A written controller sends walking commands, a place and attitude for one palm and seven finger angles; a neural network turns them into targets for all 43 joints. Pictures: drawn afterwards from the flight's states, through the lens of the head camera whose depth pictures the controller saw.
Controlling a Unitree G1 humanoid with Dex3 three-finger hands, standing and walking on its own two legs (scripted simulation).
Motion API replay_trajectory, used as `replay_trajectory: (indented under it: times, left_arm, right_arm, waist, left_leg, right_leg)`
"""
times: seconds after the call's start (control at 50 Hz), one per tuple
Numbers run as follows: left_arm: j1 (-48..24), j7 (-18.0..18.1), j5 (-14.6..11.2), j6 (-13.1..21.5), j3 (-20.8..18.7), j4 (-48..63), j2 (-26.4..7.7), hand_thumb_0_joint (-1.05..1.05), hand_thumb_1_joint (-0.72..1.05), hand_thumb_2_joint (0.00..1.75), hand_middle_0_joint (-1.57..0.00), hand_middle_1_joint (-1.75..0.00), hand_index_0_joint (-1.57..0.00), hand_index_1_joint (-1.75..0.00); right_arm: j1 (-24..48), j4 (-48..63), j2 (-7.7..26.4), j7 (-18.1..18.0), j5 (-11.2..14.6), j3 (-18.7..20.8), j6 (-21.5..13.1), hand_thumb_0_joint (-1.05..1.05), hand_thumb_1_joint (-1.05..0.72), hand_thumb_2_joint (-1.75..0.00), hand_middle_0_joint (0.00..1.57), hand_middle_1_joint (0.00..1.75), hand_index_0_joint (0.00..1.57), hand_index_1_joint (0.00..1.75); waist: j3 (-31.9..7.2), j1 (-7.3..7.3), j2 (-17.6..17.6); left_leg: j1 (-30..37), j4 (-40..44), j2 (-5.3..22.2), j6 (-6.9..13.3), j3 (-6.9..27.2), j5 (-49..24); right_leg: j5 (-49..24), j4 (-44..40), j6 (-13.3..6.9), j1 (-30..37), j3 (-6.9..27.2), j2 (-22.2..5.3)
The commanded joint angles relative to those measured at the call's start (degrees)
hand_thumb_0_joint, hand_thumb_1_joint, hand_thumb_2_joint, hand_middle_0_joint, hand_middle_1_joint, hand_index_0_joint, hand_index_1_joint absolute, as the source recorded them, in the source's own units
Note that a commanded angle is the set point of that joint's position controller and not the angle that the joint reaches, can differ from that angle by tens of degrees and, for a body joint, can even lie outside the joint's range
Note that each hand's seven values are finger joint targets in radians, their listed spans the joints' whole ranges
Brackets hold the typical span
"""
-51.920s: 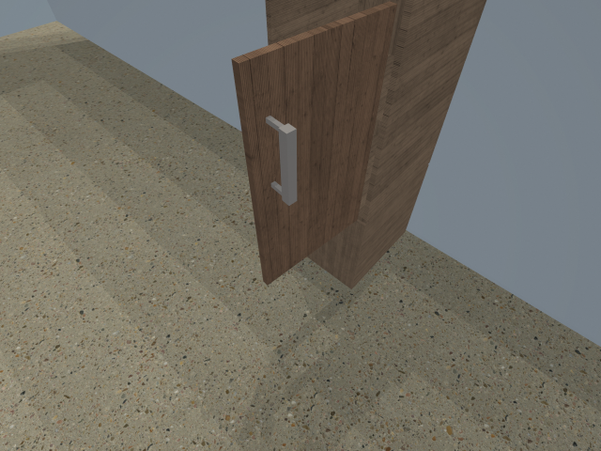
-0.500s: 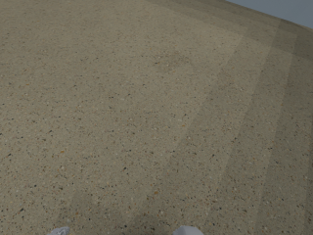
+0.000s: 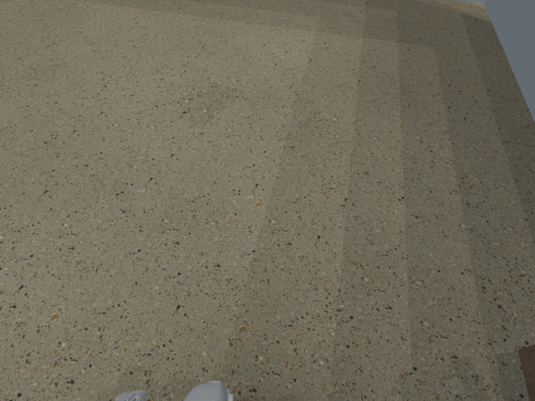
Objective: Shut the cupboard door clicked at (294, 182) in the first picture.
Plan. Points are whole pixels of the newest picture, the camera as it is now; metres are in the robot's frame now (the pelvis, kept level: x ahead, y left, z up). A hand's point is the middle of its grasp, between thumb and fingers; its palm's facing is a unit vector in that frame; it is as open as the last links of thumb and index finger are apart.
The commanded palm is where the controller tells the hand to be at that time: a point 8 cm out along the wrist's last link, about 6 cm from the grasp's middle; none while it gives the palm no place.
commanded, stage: turn to face it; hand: left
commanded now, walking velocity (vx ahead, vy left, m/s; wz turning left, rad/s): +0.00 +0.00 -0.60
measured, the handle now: out of the picture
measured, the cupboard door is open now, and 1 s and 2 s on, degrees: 24 24 24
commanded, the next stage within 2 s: none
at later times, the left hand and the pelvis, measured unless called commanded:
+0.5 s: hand (171, 379) +0.17 +0.17 -0.16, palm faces -0.32 -0.91 -0.26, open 7.4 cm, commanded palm none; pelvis -0.01 +0.00 -0.01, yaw -19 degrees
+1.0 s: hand (189, 358) +0.21 +0.15 -0.17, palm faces -0.55 -0.81 -0.19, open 7.4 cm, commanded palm none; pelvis +0.01 +0.03 +0.01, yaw -37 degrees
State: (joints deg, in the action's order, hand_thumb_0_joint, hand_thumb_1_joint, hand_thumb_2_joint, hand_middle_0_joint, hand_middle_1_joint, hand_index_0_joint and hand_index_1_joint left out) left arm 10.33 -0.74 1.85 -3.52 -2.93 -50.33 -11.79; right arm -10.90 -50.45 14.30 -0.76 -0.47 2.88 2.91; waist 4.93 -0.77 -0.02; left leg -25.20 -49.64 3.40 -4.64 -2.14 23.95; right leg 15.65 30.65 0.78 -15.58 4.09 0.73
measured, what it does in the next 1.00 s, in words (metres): steps on the spot, turning right: left foot, then right foot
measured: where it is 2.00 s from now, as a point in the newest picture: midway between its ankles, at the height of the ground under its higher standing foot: outside the picture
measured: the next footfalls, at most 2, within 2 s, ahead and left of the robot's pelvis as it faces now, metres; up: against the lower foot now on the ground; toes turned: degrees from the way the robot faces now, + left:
left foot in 0.08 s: +0.07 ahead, +0.13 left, +0.00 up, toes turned +0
right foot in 0.50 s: -0.03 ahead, -0.12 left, +0.00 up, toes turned -23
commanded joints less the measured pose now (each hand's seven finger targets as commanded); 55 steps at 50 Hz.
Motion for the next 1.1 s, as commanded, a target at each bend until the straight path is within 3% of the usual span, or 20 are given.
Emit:
replay_trajectory:
  times: [0.0,0.02,0.04,0.06,0.08,0.16,0.34,0.42,0.44,0.46,0.48,0.52,0.58,0.7,0.78,0.8,0.82,0.84,0.94,1.08]
  left_arm:
    - [-3.04,0.76,-0.44,1.29,-4.19,5.10,-13.18,0.00,0.90,0.90,-0.20,-0.30,-0.20,-0.30]
    - [-3.49,0.69,-0.85,1.05,-3.92,5.24,-11.57,0.00,0.90,0.90,-0.20,-0.30,-0.20,-0.30]
    - [-1.68,0.37,-1.41,0.72,-3.23,6.03,-7.83,0.00,0.90,0.90,-0.20,-0.30,-0.20,-0.30]
    - [-1.57,-0.01,-1.26,0.90,-2.59,7.09,-6.53,0.00,0.90,0.90,-0.20,-0.30,-0.20,-0.30]
    - [-3.08,0.00,-0.52,0.38,-2.98,6.37,-8.13,0.00,0.90,0.90,-0.20,-0.30,-0.20,-0.30]
    - [-1.22,-1.71,-0.60,-0.05,-3.60,3.96,-6.84,0.00,0.90,0.90,-0.20,-0.30,-0.20,-0.30]
    - [-4.74,-1.76,-0.57,0.29,-2.62,4.96,-4.66,0.00,0.90,0.90,-0.20,-0.30,-0.20,-0.30]
    - [0.03,-1.30,-0.56,0.79,-2.97,3.73,-6.34,0.00,0.90,0.90,-0.20,-0.30,-0.20,-0.30]
    - [3.82,-0.93,-0.27,1.27,-3.60,2.69,-9.43,0.00,0.90,0.90,-0.20,-0.30,-0.20,-0.30]
    - [5.87,-0.11,0.31,2.28,-4.58,2.33,-15.93,0.00,0.90,0.90,-0.20,-0.30,-0.20,-0.30]
    - [8.13,0.51,-0.65,2.13,-4.62,1.56,-17.97,0.00,0.90,0.90,-0.20,-0.30,-0.20,-0.30]
    - [2.63,1.47,-0.54,2.17,-4.56,2.62,-15.32,0.00,0.90,0.90,-0.20,-0.30,-0.20,-0.30]
    - [-2.70,1.38,-0.52,2.23,-3.47,4.58,-12.17,0.00,0.90,0.90,-0.20,-0.30,-0.20,-0.30]
    - [-1.00,0.90,-0.14,1.89,-4.00,3.93,-13.79,0.00,0.90,0.90,-0.20,-0.30,-0.20,-0.30]
    - [-3.78,0.90,-0.78,1.26,-4.04,4.18,-12.66,0.00,0.90,0.90,-0.20,-0.30,-0.20,-0.30]
    - [-2.83,0.70,-1.29,0.93,-3.46,5.06,-9.37,0.00,0.90,0.90,-0.20,-0.30,-0.20,-0.30]
    - [-1.05,0.03,-1.57,0.78,-2.80,6.12,-6.42,0.00,0.90,0.90,-0.20,-0.30,-0.20,-0.30]
    - [-2.36,-0.19,-0.84,0.82,-2.96,6.36,-8.21,0.00,0.90,0.90,-0.20,-0.30,-0.20,-0.30]
    - [-2.72,-1.53,-0.76,0.12,-3.35,4.30,-6.62,0.00,0.90,0.90,-0.20,-0.30,-0.20,-0.30]
    - [-5.55,-1.92,-0.70,0.19,-2.64,5.26,-5.00,0.00,0.90,0.90,-0.20,-0.30,-0.20,-0.30]
  right_arm:
    - [-4.43,3.72,4.12,-0.89,0.15,1.22,-2.15,0.00,-0.90,-0.90,0.20,0.30,0.20,0.30]
    - [-6.66,2.97,5.47,-1.16,0.07,1.36,-2.81,0.00,-0.90,-0.90,0.20,0.30,0.20,0.30]
    - [-8.05,2.78,10.29,-1.43,-0.64,2.00,-3.54,0.00,-0.90,-0.90,0.20,0.30,0.20,0.30]
    - [-9.32,3.60,14.13,-1.50,-0.92,2.69,-3.29,0.00,-0.90,-0.90,0.20,0.30,0.20,0.30]
    - [-8.54,2.92,13.35,-1.90,-1.44,2.38,-3.37,0.00,-0.90,-0.90,0.20,0.30,0.20,0.30]
    - [0.05,5.29,8.95,-2.07,-1.33,1.23,-3.35,0.00,-0.90,-0.90,0.20,0.30,0.20,0.30]
    - [-5.43,1.12,10.14,-1.20,-1.36,2.75,-2.83,0.00,-0.90,-0.90,0.20,0.30,0.20,0.30]
    - [-3.11,1.35,10.85,-0.68,-0.95,3.24,-2.31,0.00,-0.90,-0.90,0.20,0.30,0.20,0.30]
    - [-2.44,2.01,9.47,-0.36,-0.52,3.14,-2.23,0.00,-0.90,-0.90,0.20,0.30,0.20,0.30]
    - [-1.34,4.55,4.22,-0.01,-0.27,1.93,-1.96,0.00,-0.90,-0.90,0.20,0.30,0.20,0.30]
    - [2.24,6.06,5.14,-0.28,-0.46,1.40,-1.08,0.00,-0.90,-0.90,0.20,0.30,0.20,0.30]
    - [2.79,5.31,5.37,-0.90,-0.37,1.54,-0.93,0.00,-0.90,-0.90,0.20,0.30,0.20,0.30]
    - [-0.11,3.20,5.15,-0.28,-0.54,1.53,-1.06,0.00,-0.90,-0.90,0.20,0.30,0.20,0.30]
    - [0.67,4.49,4.18,-0.25,-0.19,1.36,-1.35,0.00,-0.90,-0.90,0.20,0.30,0.20,0.30]
    - [-5.67,2.94,4.99,-1.05,0.15,1.26,-2.53,0.00,-0.90,-0.90,0.20,0.30,0.20,0.30]
    - [-7.40,2.52,8.58,-1.33,-0.39,1.68,-3.28,0.00,-0.90,-0.90,0.20,0.30,0.20,0.30]
    - [-8.02,3.24,14.27,-1.47,-1.15,2.56,-3.31,0.00,-0.90,-0.90,0.20,0.30,0.20,0.30]
    - [-7.96,3.65,14.41,-1.72,-1.49,2.51,-3.19,0.00,-0.90,-0.90,0.20,0.30,0.20,0.30]
    - [-2.60,4.42,8.99,-1.95,-1.52,1.20,-3.38,0.00,-0.90,-0.90,0.20,0.30,0.20,0.30]
    - [-5.19,2.03,10.42,-1.18,-1.49,2.40,-2.74,0.00,-0.90,-0.90,0.20,0.30,0.20,0.30]
  waist:
    - [-7.18,-1.13,-9.53]
    - [-8.44,-2.22,-6.32]
    - [-10.15,-2.15,7.90]
    - [-9.38,-2.49,18.40]
    - [-8.18,-2.92,17.04]
    - [-5.27,0.99,9.76]
    - [-7.65,-1.94,12.45]
    - [-7.44,1.20,10.40]
    - [-9.35,3.17,3.87]
    - [-8.33,4.62,-15.98]
    - [-6.80,6.29,-14.14]
    - [-5.01,3.32,-16.45]
    - [-6.39,0.15,-9.72]
    - [-6.07,1.36,-9.40]
    - [-7.93,-1.89,-7.90]
    - [-9.73,-2.09,2.45]
    - [-9.38,-1.61,18.56]
    - [-8.66,-2.39,15.37]
    - [-6.65,0.27,10.04]
    - [-6.87,-1.66,13.56]
  left_leg:
    - [9.43,16.06,-2.02,0.65,-0.31,-6.32]
    - [16.73,24.73,-0.42,1.26,0.79,-10.69]
    - [23.24,31.70,11.12,4.87,12.56,-13.27]
    - [22.11,33.78,22.87,10.86,22.49,-19.34]
    - [18.21,34.22,24.07,13.04,23.11,-20.68]
    - [15.54,31.50,16.09,11.66,5.48,-24.10]
    - [20.36,27.61,18.09,11.81,-1.60,-30.69]
    - [13.41,20.52,17.18,7.74,-5.60,-24.19]
    - [7.63,12.87,14.34,4.80,-7.35,-17.28]
    - [-7.51,-0.85,5.01,0.66,-11.26,7.98]
    - [-10.47,-10.82,2.62,0.54,-3.34,12.85]
    - [-15.12,-17.50,3.28,0.32,2.35,6.85]
    - [-7.58,-13.40,3.02,-0.64,0.94,-0.91]
    - [-1.50,1.61,-0.40,-0.33,-0.37,-0.22]
    - [13.59,23.12,-1.20,0.56,-0.12,-10.59]
    - [20.13,31.24,6.75,3.05,8.02,-12.22]
    - [22.98,34.35,20.74,9.26,21.06,-17.96]
    - [19.00,33.97,25.01,13.55,22.93,-20.33]
    - [18.47,29.76,15.86,11.36,4.22,-32.87]
    - [18.99,27.74,17.23,11.36,-1.36,-30.70]
  right_leg:
    - [-16.32,-5.51,-8.33,-1.00,14.97,-10.57]
    - [-13.30,-1.97,-5.64,-5.22,12.96,-7.94]
    - [0.30,7.38,-2.03,-12.69,6.45,-0.21]
    - [19.47,21.62,0.63,-16.76,-2.05,2.67]
    - [19.55,31.47,1.17,-17.27,0.33,0.60]
    - [10.46,36.47,2.33,-16.28,-3.54,-2.57]
    - [10.34,15.10,1.50,-8.48,-9.09,-1.58]
    - [-1.16,-1.59,-0.40,3.82,-10.59,-0.80]
    - [-6.42,-8.48,-2.27,11.89,-4.88,-4.84]
    - [-19.42,-13.94,-8.18,18.94,15.80,-19.76]
    - [-25.86,-13.11,-12.91,12.86,18.84,-24.15]
    - [-21.19,-12.79,-13.28,11.54,17.66,-19.52]
    - [-22.32,-10.25,-10.88,7.08,8.34,-13.90]
    - [-17.64,-9.71,-11.39,4.69,13.65,-12.64]
    - [-16.96,-2.94,-6.78,-2.11,14.50,-9.32]
    - [-7.42,3.89,-3.39,-8.19,9.54,-3.02]
    - [15.83,17.60,0.03,-16.69,0.21,3.56]
    - [19.94,29.05,0.48,-16.90,-0.61,1.14]
    - [10.76,35.05,2.43,-16.27,-3.56,-2.11]
    - [10.69,17.16,1.63,-8.91,-8.82,-1.54]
